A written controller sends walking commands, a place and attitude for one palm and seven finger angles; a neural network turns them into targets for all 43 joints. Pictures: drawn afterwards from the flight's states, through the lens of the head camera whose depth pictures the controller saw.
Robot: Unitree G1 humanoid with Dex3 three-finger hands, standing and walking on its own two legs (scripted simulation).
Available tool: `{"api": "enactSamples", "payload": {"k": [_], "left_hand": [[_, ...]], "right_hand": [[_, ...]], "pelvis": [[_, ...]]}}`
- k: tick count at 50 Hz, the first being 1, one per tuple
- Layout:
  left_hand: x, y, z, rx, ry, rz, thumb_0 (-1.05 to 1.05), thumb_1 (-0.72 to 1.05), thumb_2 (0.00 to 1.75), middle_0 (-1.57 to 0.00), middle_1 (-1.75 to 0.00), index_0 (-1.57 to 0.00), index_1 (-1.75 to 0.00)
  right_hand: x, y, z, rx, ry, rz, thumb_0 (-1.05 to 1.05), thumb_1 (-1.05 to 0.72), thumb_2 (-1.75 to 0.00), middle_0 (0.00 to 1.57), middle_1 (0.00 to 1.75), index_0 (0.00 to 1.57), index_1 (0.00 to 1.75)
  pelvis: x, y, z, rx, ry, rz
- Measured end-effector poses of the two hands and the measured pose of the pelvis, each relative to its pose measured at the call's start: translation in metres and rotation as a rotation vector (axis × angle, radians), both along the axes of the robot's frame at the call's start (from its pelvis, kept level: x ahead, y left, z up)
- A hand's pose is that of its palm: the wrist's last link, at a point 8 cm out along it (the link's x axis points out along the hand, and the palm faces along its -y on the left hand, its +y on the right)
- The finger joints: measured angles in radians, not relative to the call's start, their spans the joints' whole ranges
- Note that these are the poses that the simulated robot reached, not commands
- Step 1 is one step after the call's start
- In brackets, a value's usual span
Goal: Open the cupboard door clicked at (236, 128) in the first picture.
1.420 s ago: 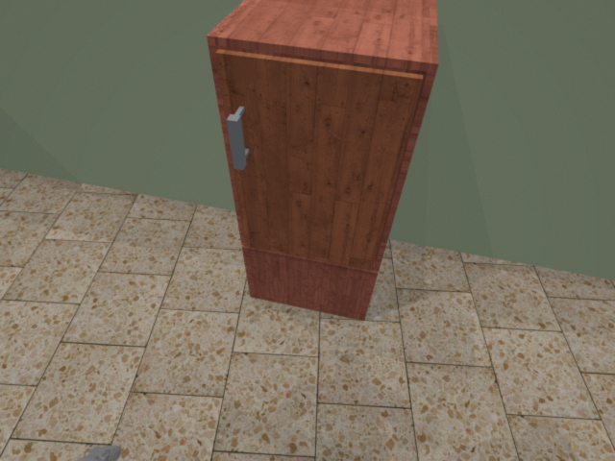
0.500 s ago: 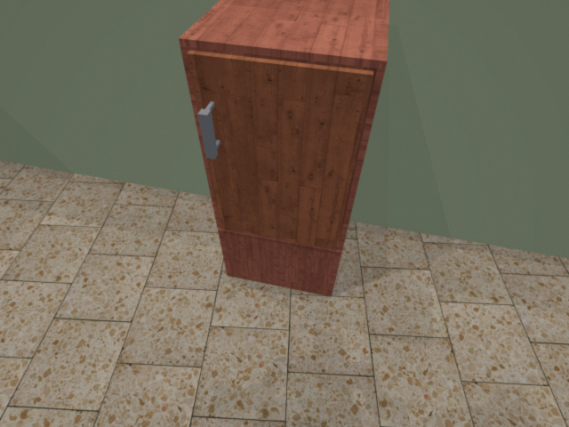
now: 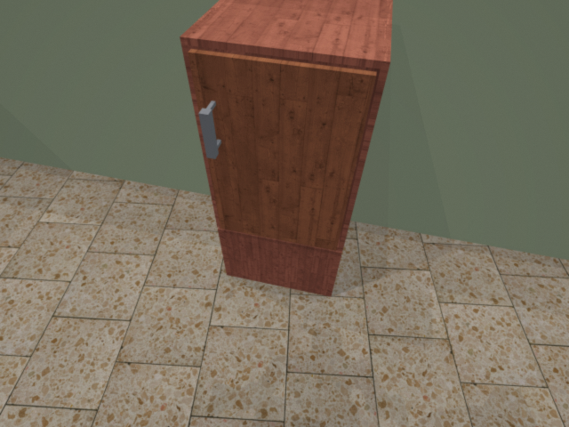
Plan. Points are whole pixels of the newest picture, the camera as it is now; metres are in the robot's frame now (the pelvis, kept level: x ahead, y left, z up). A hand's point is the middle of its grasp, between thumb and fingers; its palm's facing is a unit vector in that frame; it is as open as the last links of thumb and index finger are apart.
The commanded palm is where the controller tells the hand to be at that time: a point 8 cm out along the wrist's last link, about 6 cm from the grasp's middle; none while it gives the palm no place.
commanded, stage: look at it before walking up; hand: left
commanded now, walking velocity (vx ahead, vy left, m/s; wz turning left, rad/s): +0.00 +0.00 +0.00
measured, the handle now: (212, 129) +0.75 +0.22 -0.01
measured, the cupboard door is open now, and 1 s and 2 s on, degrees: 0 0 0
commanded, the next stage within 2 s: turn to face it in 0.12 s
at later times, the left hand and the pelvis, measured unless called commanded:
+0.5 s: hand out of the picture +0.07 +0.23 -0.17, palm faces -0.04 -0.95 -0.31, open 7.3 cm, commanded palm none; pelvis +0.00 +0.00 +0.00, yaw -3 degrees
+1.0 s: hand out of the picture +0.05 +0.22 -0.19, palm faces -0.08 -0.98 -0.18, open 7.3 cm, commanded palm none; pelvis +0.04 +0.04 -0.01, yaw -7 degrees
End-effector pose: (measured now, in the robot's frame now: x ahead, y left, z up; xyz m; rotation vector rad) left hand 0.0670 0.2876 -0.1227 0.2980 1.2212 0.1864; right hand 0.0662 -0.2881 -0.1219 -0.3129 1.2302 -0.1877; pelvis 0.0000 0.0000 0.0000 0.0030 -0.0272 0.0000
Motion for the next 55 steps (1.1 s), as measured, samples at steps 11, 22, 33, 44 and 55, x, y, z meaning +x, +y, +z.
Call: {"api": "enactSamples", "payload": {"k": [11,22,33,44,55], "left_hand": [[-0.002,0.001,0.000,-0.001,0.010,0.005,0.00,0.91,0.90,-0.21,-0.30,-0.21,-0.30],[0.002,-0.001,-0.003,-0.002,0.021,-0.004,0.00,0.91,0.90,-0.21,-0.30,-0.21,-0.30],[-0.004,-0.037,-0.021,-0.075,0.060,-0.053,0.00,0.91,0.90,-0.20,-0.30,-0.20,-0.30],[-0.023,-0.043,-0.034,-0.154,0.082,0.006,0.00,0.91,0.90,-0.21,-0.30,-0.21,-0.30],[0.026,-0.015,-0.032,-0.139,0.160,-0.050,0.01,0.91,0.90,-0.20,-0.30,-0.20,-0.30]], "right_hand": [[0.004,0.004,0.000,0.004,0.003,0.004,0.01,-0.90,-0.90,0.20,0.30,0.20,0.30],[0.004,0.006,-0.001,0.003,-0.020,-0.022,0.01,-0.90,-0.90,0.20,0.30,0.20,0.30],[-0.040,0.035,-0.022,0.082,0.021,-0.122,0.01,-0.90,-0.90,0.20,0.30,0.20,0.30],[-0.096,0.065,-0.027,0.101,0.172,-0.178,0.01,-0.91,-0.90,0.20,0.30,0.20,0.30],[-0.124,0.127,-0.014,0.141,0.277,-0.302,0.01,-0.91,-0.90,0.20,0.30,0.20,0.30]], "pelvis": [[0.002,0.002,0.001,-0.001,0.002,0.002],[0.003,0.002,-0.001,0.000,0.004,-0.030],[-0.005,0.002,-0.009,0.005,0.010,-0.089],[0.013,0.021,-0.012,-0.022,0.022,-0.073],[0.059,0.041,-0.006,-0.004,0.024,-0.128]]}}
